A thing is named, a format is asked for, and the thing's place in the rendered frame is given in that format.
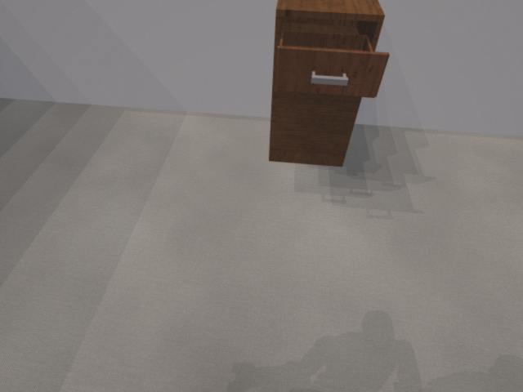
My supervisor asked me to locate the drawer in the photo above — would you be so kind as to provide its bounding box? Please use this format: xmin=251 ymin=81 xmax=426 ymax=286
xmin=275 ymin=30 xmax=389 ymax=98

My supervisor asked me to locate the cabinet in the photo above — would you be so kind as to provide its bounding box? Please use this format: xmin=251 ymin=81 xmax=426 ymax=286
xmin=269 ymin=0 xmax=385 ymax=167

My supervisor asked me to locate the handle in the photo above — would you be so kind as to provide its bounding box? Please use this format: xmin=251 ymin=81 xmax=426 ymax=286
xmin=311 ymin=71 xmax=348 ymax=86

